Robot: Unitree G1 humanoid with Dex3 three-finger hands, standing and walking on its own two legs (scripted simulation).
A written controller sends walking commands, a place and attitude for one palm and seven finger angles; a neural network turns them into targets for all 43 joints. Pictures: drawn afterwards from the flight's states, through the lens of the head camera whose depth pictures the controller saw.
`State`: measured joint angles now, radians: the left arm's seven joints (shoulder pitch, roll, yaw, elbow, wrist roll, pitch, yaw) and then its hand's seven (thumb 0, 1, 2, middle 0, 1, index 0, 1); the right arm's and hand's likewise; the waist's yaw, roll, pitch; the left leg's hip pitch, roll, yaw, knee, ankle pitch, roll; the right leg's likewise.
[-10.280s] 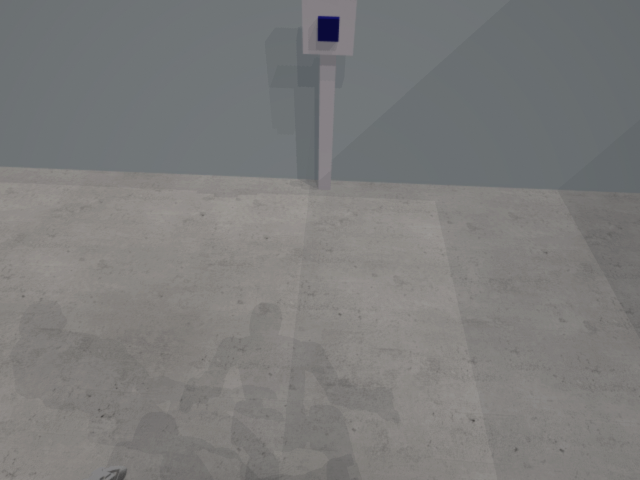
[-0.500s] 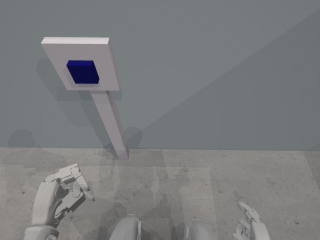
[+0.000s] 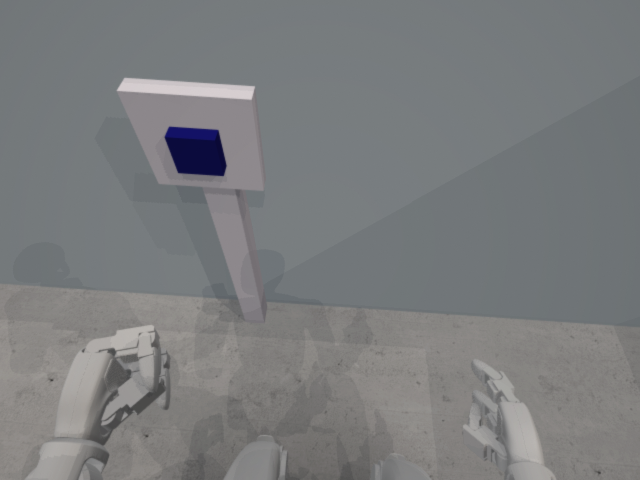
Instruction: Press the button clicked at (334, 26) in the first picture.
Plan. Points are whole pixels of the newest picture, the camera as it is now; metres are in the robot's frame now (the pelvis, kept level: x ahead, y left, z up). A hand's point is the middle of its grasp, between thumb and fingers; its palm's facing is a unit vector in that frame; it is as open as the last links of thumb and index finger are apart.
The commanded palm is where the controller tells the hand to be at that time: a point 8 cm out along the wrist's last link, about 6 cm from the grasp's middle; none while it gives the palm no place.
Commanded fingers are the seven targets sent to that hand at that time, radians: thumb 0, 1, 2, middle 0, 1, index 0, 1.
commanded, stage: raise the hand and make a fist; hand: left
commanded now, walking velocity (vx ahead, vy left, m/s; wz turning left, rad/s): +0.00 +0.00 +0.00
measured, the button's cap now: (198, 150) +0.55 +0.23 +0.06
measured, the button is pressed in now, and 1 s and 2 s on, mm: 0 0 0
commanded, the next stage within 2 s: aim a knuckle at the button in 0.66 s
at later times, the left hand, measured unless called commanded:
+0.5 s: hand (153, 358) +0.24 +0.20 +0.05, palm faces +0.01 -1.00 -0.06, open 3.1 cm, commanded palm +0.21 +0.26 +0.06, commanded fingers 0.00 0.90 0.90 -1.30 -1.50 -1.30 -1.50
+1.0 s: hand (175, 335) +0.26 +0.19 +0.05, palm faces +0.00 -1.00 -0.07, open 3.1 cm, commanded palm +0.26 +0.25 +0.05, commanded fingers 0.00 0.90 0.90 -1.30 -1.50 -1.30 -1.50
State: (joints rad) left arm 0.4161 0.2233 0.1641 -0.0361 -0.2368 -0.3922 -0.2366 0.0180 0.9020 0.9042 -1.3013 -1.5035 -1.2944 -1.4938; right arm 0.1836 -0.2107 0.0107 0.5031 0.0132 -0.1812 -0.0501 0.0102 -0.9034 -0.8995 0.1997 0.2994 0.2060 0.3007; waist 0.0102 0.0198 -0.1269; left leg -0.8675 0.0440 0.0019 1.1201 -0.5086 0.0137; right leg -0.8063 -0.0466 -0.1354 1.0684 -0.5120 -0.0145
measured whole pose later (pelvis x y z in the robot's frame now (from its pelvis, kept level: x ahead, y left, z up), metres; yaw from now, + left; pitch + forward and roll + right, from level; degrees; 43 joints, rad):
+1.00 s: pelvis +0.00 -0.01 +0.00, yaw +0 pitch +15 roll -2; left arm 0.19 0.25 0.21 0.13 -0.26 -0.37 -0.28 0.02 0.90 0.90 -1.30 -1.50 -1.30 -1.49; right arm 0.21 -0.25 0.02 0.55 0.02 -0.18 -0.06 0.01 -0.90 -0.90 0.20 0.30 0.21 0.30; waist 0.00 0.04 -0.12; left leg -0.88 0.05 0.00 1.11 -0.50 0.00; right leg -0.82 -0.04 -0.14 1.08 -0.52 -0.03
